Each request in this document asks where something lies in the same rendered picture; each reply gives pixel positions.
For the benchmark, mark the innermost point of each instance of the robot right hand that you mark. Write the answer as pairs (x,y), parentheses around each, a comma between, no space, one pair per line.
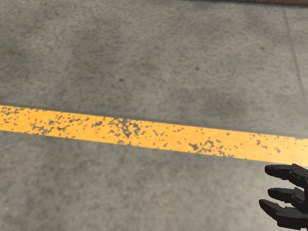
(289,217)

